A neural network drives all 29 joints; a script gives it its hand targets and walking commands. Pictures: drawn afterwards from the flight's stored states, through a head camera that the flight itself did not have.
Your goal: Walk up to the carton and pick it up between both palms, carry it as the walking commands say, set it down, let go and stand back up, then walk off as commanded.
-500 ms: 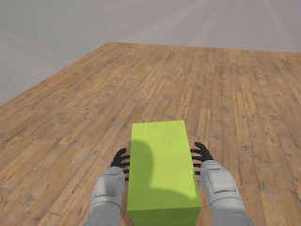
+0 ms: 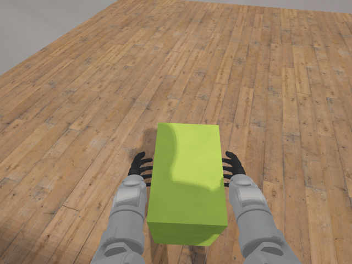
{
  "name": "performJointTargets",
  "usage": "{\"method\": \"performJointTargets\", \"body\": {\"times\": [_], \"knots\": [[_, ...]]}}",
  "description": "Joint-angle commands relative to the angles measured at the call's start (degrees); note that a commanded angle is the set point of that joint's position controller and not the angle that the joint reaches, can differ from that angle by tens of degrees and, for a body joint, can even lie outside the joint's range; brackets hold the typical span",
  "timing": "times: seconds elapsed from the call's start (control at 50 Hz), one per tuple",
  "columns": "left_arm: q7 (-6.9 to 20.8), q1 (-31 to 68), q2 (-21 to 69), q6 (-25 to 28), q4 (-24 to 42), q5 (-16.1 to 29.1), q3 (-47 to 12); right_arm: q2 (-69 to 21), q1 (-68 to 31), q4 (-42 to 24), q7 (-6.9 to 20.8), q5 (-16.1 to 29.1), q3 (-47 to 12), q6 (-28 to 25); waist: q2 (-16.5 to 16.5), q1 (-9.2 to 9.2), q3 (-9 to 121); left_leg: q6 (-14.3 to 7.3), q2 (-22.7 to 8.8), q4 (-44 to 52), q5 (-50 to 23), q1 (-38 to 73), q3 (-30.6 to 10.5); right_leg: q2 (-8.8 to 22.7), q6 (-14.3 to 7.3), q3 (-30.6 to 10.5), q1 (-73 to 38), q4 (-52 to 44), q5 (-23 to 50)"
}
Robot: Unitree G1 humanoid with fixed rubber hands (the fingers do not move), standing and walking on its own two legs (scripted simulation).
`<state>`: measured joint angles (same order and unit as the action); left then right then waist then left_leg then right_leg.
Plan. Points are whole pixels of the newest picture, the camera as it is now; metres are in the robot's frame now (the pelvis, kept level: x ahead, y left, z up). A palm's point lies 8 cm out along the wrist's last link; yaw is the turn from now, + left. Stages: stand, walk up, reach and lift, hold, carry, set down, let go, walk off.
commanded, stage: set down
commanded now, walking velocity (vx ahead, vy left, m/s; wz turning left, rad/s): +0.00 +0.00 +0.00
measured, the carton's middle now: (185, 187) +0.36 +0.02 -0.08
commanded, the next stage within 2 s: none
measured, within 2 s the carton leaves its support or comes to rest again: neither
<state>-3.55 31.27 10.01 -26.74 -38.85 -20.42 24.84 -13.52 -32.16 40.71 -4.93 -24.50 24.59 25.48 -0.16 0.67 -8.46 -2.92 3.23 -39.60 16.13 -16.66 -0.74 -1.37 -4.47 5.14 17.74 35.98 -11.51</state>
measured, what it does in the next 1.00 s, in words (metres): lowers itself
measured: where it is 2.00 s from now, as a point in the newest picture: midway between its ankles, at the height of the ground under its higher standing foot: outside the picture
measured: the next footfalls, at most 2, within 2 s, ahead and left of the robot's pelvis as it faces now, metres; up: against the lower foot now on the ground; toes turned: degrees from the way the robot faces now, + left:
none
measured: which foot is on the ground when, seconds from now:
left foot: down 0.00-1.00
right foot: down 0.00-1.00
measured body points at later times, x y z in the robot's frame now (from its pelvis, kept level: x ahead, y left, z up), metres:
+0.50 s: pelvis +0.00 -0.01 -0.04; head +0.16 -0.01 +0.38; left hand +0.37 +0.13 -0.11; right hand +0.37 -0.12 -0.12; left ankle +0.06 +0.08 -0.72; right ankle +0.09 -0.09 -0.72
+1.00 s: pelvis -0.01 +0.00 -0.09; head +0.24 +0.00 +0.28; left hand +0.38 +0.15 -0.22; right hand +0.36 -0.11 -0.22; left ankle +0.06 +0.08 -0.72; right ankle +0.09 -0.09 -0.72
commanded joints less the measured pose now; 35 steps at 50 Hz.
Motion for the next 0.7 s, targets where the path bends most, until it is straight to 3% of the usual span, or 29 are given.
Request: {"method": "performJointTargets", "body": {"times": [0.0,0.02,0.04,0.06,0.08,0.12,0.14,0.16,0.18,0.2,0.22,0.24,0.26,0.3,0.32,0.34,0.36,0.38,0.4,0.44,0.46,0.48,0.5,0.54,0.56,0.6,0.62,0.64,0.68], "knots": [[12.4,30.7,48.6,10.7,-3.2,3.9,-17.9,-52.6,-29.3,2.1,10.7,11.1,-20.3,-9.2,-4.0,5.04,27.7,-2.1,-0.9,5.6,-3.0,-13.1,-8.1,0.1,-0.2,-17.9,-6.4,-1.4,0.4],[12.1,32.0,49.5,11.8,-1.5,4.2,-20.8,-49.6,-26.7,2.7,10.6,9.1,-18.2,-10.5,-1.8,-0.35,31.3,-1.8,-1.3,4.6,-6.5,-10.2,-9.2,-1.6,-0.5,-15.5,-1.6,1.4,4.3],[11.9,29.7,48.2,13.1,-2.6,4.4,-19.6,-52.3,-26.2,2.2,10.5,10.0,-21.3,-11.2,-0.3,4.06,31.2,-2.2,-0.6,2.1,-7.6,-14.6,-8.4,-0.5,0.2,-17.6,-2.9,2.2,5.8],[12.0,29.4,50.2,13.4,-2.8,4.8,-21.2,-50.8,-23.2,0.9,10.4,8.5,-19.2,-12.1,-1.8,-1.08,30.6,-1.7,-0.3,3.1,-6.9,-12.2,-8.9,-2.0,0.1,-15.1,0.5,2.5,6.5],[11.8,25.8,49.1,13.9,-6.4,3.5,-19.2,-50.5,-24.5,1.2,9.7,8.5,-20.0,-13.2,-2.6,1.94,33.2,-1.3,0.4,2.3,-7.2,-14.9,-8.5,-1.7,0.1,-15.9,-0.7,3.3,6.1],[11.4,28.6,47.6,15.6,-2.6,4.5,-20.9,-49.9,-21.7,1.6,9.1,6.1,-19.1,-14.3,-3.1,-0.45,32.0,-0.8,0.4,1.4,-7.3,-14.6,-9.2,-2.3,-0.3,-15.2,3.2,4.7,6.2],[12.4,26.9,45.5,15.9,-4.5,3.3,-18.9,-48.2,-21.7,2.4,8.8,5.0,-18.0,-14.1,1.5,0.28,32.4,-1.1,0.8,-0.8,-5.1,-18.5,-8.2,-1.9,0.6,-15.6,3.9,4.9,4.4],[11.6,24.0,44.8,16.0,-8.8,0.7,-15.8,-47.0,-26.8,1.0,9.1,7.2,-19.6,-15.5,-5.1,5.12,32.8,-0.7,1.1,-0.2,-2.9,-20.3,-7.1,-2.0,-0.1,-16.0,3.7,6.2,2.5],[11.5,25.7,44.2,16.9,-6.3,1.1,-17.1,-49.0,-24.3,1.1,8.6,7.2,-20.6,-16.4,-4.6,3.89,33.7,-0.9,1.3,-0.6,-2.5,-19.0,-7.5,-2.3,0.0,-15.6,5.4,6.5,1.9],[11.7,28.6,44.3,18.1,-3.9,2.7,-18.5,-49.2,-27.2,-0.7,9.0,6.3,-20.6,-16.6,2.0,1.74,34.0,-1.5,0.8,-2.1,-2.7,-21.3,-8.7,-3.0,0.7,-14.7,7.0,7.4,1.7],[11.3,28.7,46.3,19.2,-4.5,2.9,-20.3,-46.3,-26.7,1.0,8.3,7.1,-20.8,-18.1,-2.8,1.32,35.0,-0.9,1.8,-4.5,-4.0,-21.7,-7.0,-2.2,0.3,-16.2,8.7,8.1,3.2],[10.7,28.2,47.3,20.1,-5.2,3.8,-22.8,-48.3,-27.2,-4.1,7.9,9.3,-24.5,-19.9,-4.5,2.51,39.5,-0.8,1.6,-5.1,-7.5,-21.1,-7.5,-3.0,0.3,-15.9,7.1,10.7,7.0],[10.9,26.9,45.0,21.4,-5.6,2.9,-20.1,-49.2,-27.6,-0.4,7.2,7.6,-24.4,-20.0,2.2,4.22,38.5,-1.4,2.5,-6.4,-9.0,-24.7,-6.8,-3.2,1.7,-15.9,7.5,9.5,8.4],[9.9,29.3,44.2,23.5,-1.5,4.4,-23.5,-50.1,-26.3,-0.9,6.2,9.8,-28.3,-21.4,-2.5,6.71,45.8,-0.6,2.9,-7.0,-7.7,-25.5,-6.6,-2.8,1.1,-17.6,4.5,11.7,8.2],[8.9,27.2,42.0,24.6,1.2,4.8,-26.7,-49.0,-22.8,-2.0,5.6,10.9,-29.2,-22.2,-3.6,5.79,50.2,-0.5,2.7,-8.7,-11.3,-23.9,-5.7,-3.2,1.1,-17.3,3.5,12.8,12.8],[8.8,30.4,41.6,25.4,1.4,7.8,-27.7,-48.3,-29.2,-6.3,4.3,12.2,-32.2,-23.5,-0.1,4.63,50.3,-0.4,3.1,-10.0,-10.6,-22.9,-6.7,-3.8,1.7,-16.4,6.9,13.7,10.1],[8.8,27.6,39.3,25.7,-2.1,6.8,-25.9,-45.4,-24.8,0.2,3.8,9.8,-29.2,-23.4,2.2,4.59,47.6,-0.8,2.9,-10.7,-7.5,-28.6,-6.3,-3.2,1.8,-16.8,7.1,13.2,8.7],[7.9,30.1,41.0,26.2,1.1,8.3,-30.0,-45.3,-27.8,-4.6,3.2,11.4,-32.4,-24.5,-0.1,3.17,50.5,-0.2,3.0,-10.8,-10.1,-26.4,-7.9,-3.7,1.6,-16.5,9.9,15.1,9.6],[7.0,30.4,36.9,27.7,6.5,10.2,-31.8,-43.0,-23.9,-4.8,2.4,12.5,-32.7,-25.1,-1.6,4.3,55.8,0.3,3.5,-13.0,-9.4,-25.6,-5.4,-4.1,1.3,-15.9,7.9,16.3,9.6],[6.1,28.8,30.5,28.4,1.6,10.4,-29.3,-37.8,-23.0,-3.5,0.7,11.0,-31.3,-25.5,0.5,2.62,46.4,-0.2,3.7,-12.6,-6.2,-31.4,-6.1,-4.5,2.1,-14.9,13.3,17.4,7.4],[5.7,25.6,30.6,27.8,-5.0,8.7,-27.0,-37.2,-24.3,-4.2,-0.4,9.9,-29.4,-25.9,-0.2,3.38,43.6,-0.5,3.7,-13.3,-2.6,-32.8,-5.0,-3.9,1.8,-15.6,13.6,16.2,3.8],[5.3,26.8,30.0,27.7,-2.7,9.2,-25.6,-36.7,-22.4,-1.6,-1.3,9.0,-27.7,-25.4,1.3,1.69,42.8,-0.8,4.1,-13.9,-2.5,-31.0,-5.1,-4.6,2.2,-15.3,13.2,16.1,2.6],[4.4,27.0,25.6,27.8,-1.2,8.9,-24.2,-33.8,-22.9,-0.9,-1.8,9.7,-29.1,-24.7,-0.3,6.2,40.3,-0.4,3.8,-13.6,0.9,-35.1,-3.7,-4.8,1.8,-15.7,13.4,16.6,-1.0],[3.3,22.4,18.0,28.2,-6.3,6.6,-19.5,-30.1,-25.1,-3.9,-3.1,10.4,-29.7,-25.4,1.0,10.01,38.7,-1.2,4.0,-14.4,2.5,-37.6,-3.0,-5.0,2.7,-15.8,13.1,17.6,-2.4],[3.1,23.1,19.5,28.5,-6.7,8.1,-21.6,-28.2,-22.6,-3.3,-3.5,9.3,-27.9,-25.9,1.9,4.92,37.3,-1.5,4.3,-14.0,1.3,-38.7,-3.4,-4.3,2.6,-14.6,14.8,17.1,-0.3],[2.3,19.0,13.9,29.9,-6.8,7.5,-17.6,-25.3,-21.0,-2.7,-4.6,10.8,-29.3,-26.6,2.8,8.6,37.4,-1.1,4.6,-16.4,1.4,-41.7,-2.0,-4.8,2.9,-15.9,14.2,17.8,1.7],[1.7,25.1,13.6,31.0,-1.3,10.7,-22.4,-24.6,-22.3,-2.8,-5.2,11.5,-28.8,-27.2,1.6,4.94,40.2,-1.5,4.0,-17.1,0.7,-38.1,-4.0,-4.6,3.2,-15.6,16.4,19.7,0.4],[0.7,21.7,9.9,32.1,-2.9,9.7,-19.8,-20.1,-21.7,-4.1,-6.5,13.1,-29.8,-28.3,2.5,8.94,40.6,-1.0,4.0,-18.4,0.5,-41.2,-2.2,-4.2,3.1,-16.6,13.8,18.8,-0.2],[-0.5,24.6,7.6,33.2,-1.0,14.3,-22.8,-14.6,-21.1,-3.2,-7.7,13.3,-30.3,-29.4,5.0,2.9,42.8,-0.8,3.9,-21.1,-3.0,-40.0,-3.1,-4.8,3.7,-14.7,16.4,21.5,5.5]]}}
